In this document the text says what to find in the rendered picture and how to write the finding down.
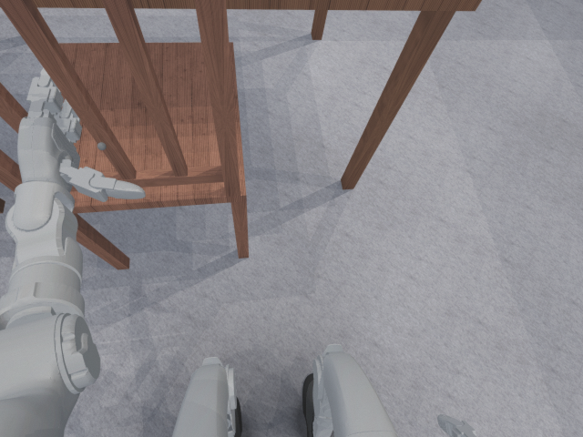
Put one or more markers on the right robot hand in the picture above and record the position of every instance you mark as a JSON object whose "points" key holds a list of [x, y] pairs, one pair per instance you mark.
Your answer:
{"points": [[454, 427]]}

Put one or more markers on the left robot forearm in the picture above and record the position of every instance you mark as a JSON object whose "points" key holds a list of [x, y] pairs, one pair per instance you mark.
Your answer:
{"points": [[47, 273]]}

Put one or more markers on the right robot shin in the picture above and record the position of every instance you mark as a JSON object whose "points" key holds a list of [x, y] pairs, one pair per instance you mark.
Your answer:
{"points": [[322, 424]]}

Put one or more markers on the left robot hand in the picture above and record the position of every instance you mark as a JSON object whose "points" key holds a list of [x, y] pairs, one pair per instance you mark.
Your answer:
{"points": [[47, 135]]}

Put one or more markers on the chair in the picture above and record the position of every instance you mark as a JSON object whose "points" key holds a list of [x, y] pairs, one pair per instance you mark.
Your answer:
{"points": [[167, 112]]}

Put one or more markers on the left robot upper arm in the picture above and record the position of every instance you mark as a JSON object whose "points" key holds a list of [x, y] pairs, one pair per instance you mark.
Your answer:
{"points": [[44, 365]]}

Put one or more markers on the right robot thigh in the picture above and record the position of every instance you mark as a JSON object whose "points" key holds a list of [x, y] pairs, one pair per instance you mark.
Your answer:
{"points": [[356, 408]]}

